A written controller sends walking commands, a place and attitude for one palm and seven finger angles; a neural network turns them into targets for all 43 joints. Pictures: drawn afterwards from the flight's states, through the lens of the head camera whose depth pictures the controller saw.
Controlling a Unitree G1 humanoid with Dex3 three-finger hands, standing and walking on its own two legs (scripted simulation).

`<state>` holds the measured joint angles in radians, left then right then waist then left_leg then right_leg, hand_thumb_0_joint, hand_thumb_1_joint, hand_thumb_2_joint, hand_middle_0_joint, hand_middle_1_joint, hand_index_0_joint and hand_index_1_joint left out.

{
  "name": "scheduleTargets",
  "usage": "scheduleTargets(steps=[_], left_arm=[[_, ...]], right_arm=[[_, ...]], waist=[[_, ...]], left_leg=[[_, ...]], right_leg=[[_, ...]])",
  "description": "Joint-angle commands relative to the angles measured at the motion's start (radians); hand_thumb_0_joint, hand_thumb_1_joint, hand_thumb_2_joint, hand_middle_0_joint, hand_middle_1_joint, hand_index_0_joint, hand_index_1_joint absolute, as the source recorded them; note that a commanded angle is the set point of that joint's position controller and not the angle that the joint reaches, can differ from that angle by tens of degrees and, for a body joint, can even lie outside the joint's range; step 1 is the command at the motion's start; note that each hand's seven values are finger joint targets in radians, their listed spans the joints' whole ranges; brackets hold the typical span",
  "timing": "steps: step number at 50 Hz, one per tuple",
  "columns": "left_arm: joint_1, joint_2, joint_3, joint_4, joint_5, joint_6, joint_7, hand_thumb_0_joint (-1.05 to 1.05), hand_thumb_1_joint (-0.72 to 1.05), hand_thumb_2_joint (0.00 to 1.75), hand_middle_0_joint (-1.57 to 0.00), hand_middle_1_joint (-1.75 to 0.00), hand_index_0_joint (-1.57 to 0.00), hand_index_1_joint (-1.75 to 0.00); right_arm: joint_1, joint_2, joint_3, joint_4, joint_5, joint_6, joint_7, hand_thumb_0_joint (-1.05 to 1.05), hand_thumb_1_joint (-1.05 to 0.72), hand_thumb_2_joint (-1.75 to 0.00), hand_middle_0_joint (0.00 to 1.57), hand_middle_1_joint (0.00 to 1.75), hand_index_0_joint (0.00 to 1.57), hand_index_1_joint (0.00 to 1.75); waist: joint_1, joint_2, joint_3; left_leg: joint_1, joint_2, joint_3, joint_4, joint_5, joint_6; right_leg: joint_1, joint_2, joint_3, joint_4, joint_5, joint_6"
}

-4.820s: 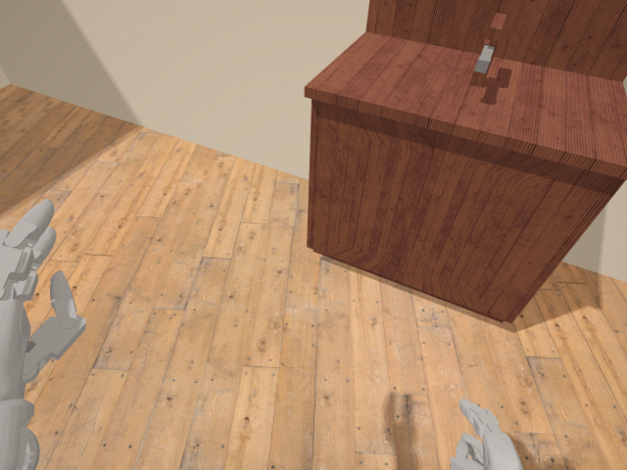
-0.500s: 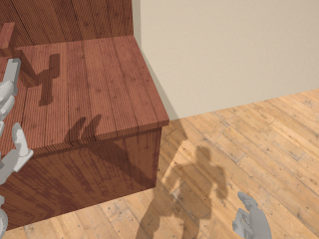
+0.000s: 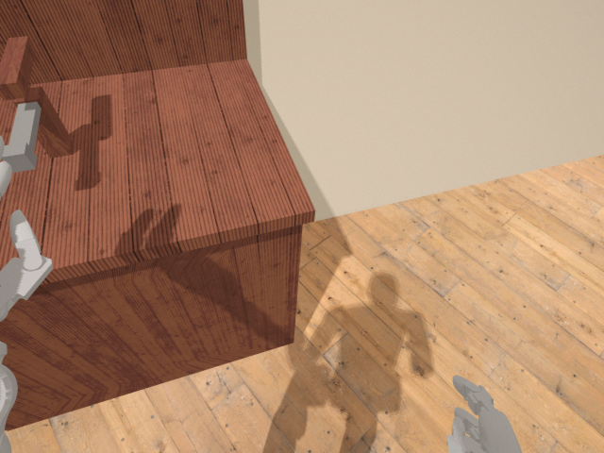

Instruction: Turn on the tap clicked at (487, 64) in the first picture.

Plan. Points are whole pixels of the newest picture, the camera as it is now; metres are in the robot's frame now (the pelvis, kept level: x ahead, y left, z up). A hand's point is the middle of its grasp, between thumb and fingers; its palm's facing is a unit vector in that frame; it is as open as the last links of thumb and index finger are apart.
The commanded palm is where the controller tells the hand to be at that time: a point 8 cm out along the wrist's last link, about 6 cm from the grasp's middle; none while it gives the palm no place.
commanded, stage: come to a stop and stand still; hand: left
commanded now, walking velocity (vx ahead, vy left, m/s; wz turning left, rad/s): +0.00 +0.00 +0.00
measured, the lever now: (19, 157) +0.44 +0.43 +0.11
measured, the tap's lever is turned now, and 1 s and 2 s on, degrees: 0 0 0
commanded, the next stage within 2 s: look again from close up in 0.70 s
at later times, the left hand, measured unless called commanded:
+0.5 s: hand (20, 283) +0.23 +0.29 +0.16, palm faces +0.41 -0.86 -0.30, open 7.4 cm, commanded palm +0.17 +0.32 +0.18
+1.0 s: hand (28, 280) +0.23 +0.28 +0.16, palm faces +0.41 -0.84 -0.35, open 7.4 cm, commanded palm +0.18 +0.31 +0.18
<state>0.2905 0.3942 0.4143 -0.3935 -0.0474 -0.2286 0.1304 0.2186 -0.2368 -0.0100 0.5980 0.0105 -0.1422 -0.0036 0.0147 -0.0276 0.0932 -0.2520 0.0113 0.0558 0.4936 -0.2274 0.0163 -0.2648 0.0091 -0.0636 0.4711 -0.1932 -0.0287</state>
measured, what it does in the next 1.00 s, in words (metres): stands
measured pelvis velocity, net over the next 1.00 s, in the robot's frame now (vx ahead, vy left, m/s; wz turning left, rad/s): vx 0.02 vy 0.03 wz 0.02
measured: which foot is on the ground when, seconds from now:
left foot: down 0.00-1.00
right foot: down 0.00-1.00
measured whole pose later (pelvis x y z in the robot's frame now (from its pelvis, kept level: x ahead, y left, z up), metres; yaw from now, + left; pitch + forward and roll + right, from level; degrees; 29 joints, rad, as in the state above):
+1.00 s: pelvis +0.02 +0.03 +0.01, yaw +1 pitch -1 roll -1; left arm 0.41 0.35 0.33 -0.43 -0.04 -0.19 0.11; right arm 0.21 -0.19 0.03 0.58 -0.01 -0.10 -0.04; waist 0.03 -0.02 0.04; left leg -0.18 -0.02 0.05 0.41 -0.22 0.05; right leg -0.17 -0.01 -0.04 0.35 -0.17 0.01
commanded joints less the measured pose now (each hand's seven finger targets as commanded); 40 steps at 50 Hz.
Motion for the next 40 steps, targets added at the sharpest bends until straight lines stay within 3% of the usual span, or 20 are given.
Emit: scheduleTargets(steps=[1, 3, 4, 7, 8, 11, 15, 18, 24, 31, 35, 40], left_arm=[[0.147, 0.188, 0.088, -0.296, -0.007, -0.082, 0.002, 0.0, 0.9, 0.9, -0.2, -0.3, -0.2, -0.3], [0.113, 0.2, 0.116, -0.261, -0.009, -0.084, 0.001, 0.0, 0.9, 0.9, -0.2, -0.3, -0.2, -0.3], [0.07, 0.228, 0.141, -0.278, -0.01, -0.087, 0.002, 0.0, 0.9, 0.9, -0.2, -0.3, -0.2, -0.3], [-0.006, 0.177, 0.093, -0.228, -0.002, -0.091, -0.006, 0.0, 0.9, 0.9, -0.2, -0.3, -0.2, -0.3], [-0.024, 0.172, 0.083, -0.223, 0.003, -0.092, -0.007, 0.0, 0.9, 0.9, -0.2, -0.3, -0.2, -0.3], [-0.059, 0.11, 0.002, -0.225, 0.013, -0.086, -0.017, 0.0, 0.9, 0.9, -0.2, -0.3, -0.2, -0.3], [-0.099, 0.085, -0.042, -0.233, 0.03, -0.069, -0.016, 0.0, 0.9, 0.9, -0.2, -0.3, -0.2, -0.3], [-0.086, 0.096, -0.023, -0.205, 0.031, -0.053, -0.012, 0.0, 0.9, 0.9, -0.2, -0.3, -0.2, -0.3], [-0.032, 0.129, 0.03, -0.246, 0.015, -0.04, -0.017, 0.0, 0.9, 0.9, -0.2, -0.3, -0.2, -0.3], [0.015, 0.105, 0.011, -0.275, 0.003, -0.031, -0.022, 0.0, 0.9, 0.9, -0.2, -0.3, -0.2, -0.3], [0.031, 0.11, 0.019, -0.266, 0.002, -0.025, -0.017, 0.0, 0.9, 0.9, -0.2, -0.3, -0.2, -0.3], [0.02, 0.105, 0.011, -0.264, 0.003, -0.024, -0.011, 0.0, 0.9, 0.9, -0.2, -0.3, -0.2, -0.3]], right_arm=[[-0.105, -0.094, -0.035, -0.18, -0.002, -0.065, -0.009, 0.0, -0.9, -0.9, 0.2, 0.3, 0.2, 0.3], [-0.101, -0.095, -0.031, -0.184, -0.003, -0.063, -0.025, 0.0, -0.9, -0.9, 0.2, 0.3, 0.2, 0.3], [-0.103, -0.096, -0.029, -0.185, -0.005, -0.061, -0.035, 0.0, -0.9, -0.9, 0.2, 0.3, 0.2, 0.3], [-0.092, -0.09, -0.023, -0.18, -0.003, -0.071, -0.043, 0.0, -0.9, -0.9, 0.2, 0.3, 0.2, 0.3], [-0.088, -0.088, -0.022, -0.176, -0.004, -0.077, -0.042, 0.0, -0.9, -0.9, 0.2, 0.3, 0.2, 0.3], [-0.081, -0.085, -0.016, -0.167, -0.008, -0.094, -0.035, 0.0, -0.9, -0.9, 0.2, 0.3, 0.2, 0.3], [-0.081, -0.086, -0.011, -0.153, -0.018, -0.099, -0.025, 0.0, -0.9, -0.9, 0.2, 0.3, 0.2, 0.3], [-0.085, -0.082, -0.006, -0.153, -0.022, -0.086, -0.025, 0.0, -0.9, -0.9, 0.2, 0.3, 0.2, 0.3], [-0.104, -0.072, -0.001, -0.177, -0.025, -0.054, -0.031, 0.0, -0.9, -0.9, 0.2, 0.3, 0.2, 0.3], [-0.098, -0.081, -0.005, -0.19, -0.019, -0.027, -0.032, 0.0, -0.9, -0.9, 0.2, 0.3, 0.2, 0.3], [-0.099, -0.082, -0.01, -0.191, -0.017, -0.017, -0.036, 0.0, -0.9, -0.9, 0.2, 0.3, 0.2, 0.3], [-0.107, -0.086, -0.012, -0.188, -0.016, -0.011, -0.043, 0.0, -0.9, -0.9, 0.2, 0.3, 0.2, 0.3]], waist=[[0.031, 0.033, -0.218], [0.021, 0.029, -0.155], [0.016, 0.069, -0.135], [0.016, 0.13, -0.131], [0.018, 0.12, -0.139], [0.016, 0.117, -0.139], [0.013, 0.107, -0.139], [0.017, 0.079, -0.154], [0.016, 0.106, -0.201], [0.012, 0.136, -0.214], [0.012, 0.103, -0.226], [0.012, 0.106, -0.196]], left_leg=[[-0.066, 0.07, -0.132, -0.146, -0.021, 0.021], [-0.092, 0.067, -0.149, -0.179, -0.121, 0.023], [-0.09, 0.076, -0.16, -0.205, -0.155, 0.025], [-0.137, 0.097, -0.166, -0.246, -0.241, 0.039], [-0.136, 0.093, -0.163, -0.24, -0.237, 0.042], [-0.086, 0.076, -0.149, -0.231, -0.21, 0.03], [-0.036, 0.05, -0.129, -0.212, -0.123, 0.009], [-0.018, 0.04, -0.121, -0.2, -0.04, -0.002], [0.032, 0.033, -0.107, -0.187, 0.134, -0.029], [0.07, 0.04, -0.103, -0.174, 0.295, -0.061], [0.077, 0.038, -0.097, -0.16, 0.303, -0.061], [0.044, 0.032, -0.098, -0.183, 0.189, -0.052]], right_leg=[[0.165, -0.08, 0.11, -0.063, -0.066, 0.01], [0.11, -0.072, 0.118, -0.096, -0.165, 0.007], [0.095, -0.063, 0.109, -0.091, -0.174, 0.008], [0.148, -0.049, 0.096, -0.043, -0.136, 0.01], [0.163, -0.048, 0.099, -0.047, -0.113, 0.01], [0.14, -0.043, 0.111, -0.084, -0.096, 0.011], [0.12, -0.034, 0.116, -0.135, -0.066, 0.01], [0.145, -0.029, 0.11, -0.146, 0.001, 0.012], [0.194, -0.018, 0.073, -0.119, 0.146, 0.015], [0.191, -0.007, 0.044, -0.081, 0.202, 0.018], [0.202, -0.014, 0.045, -0.086, 0.221, 0.019], [0.198, -0.017, 0.054, -0.104, 0.165, 0.02]])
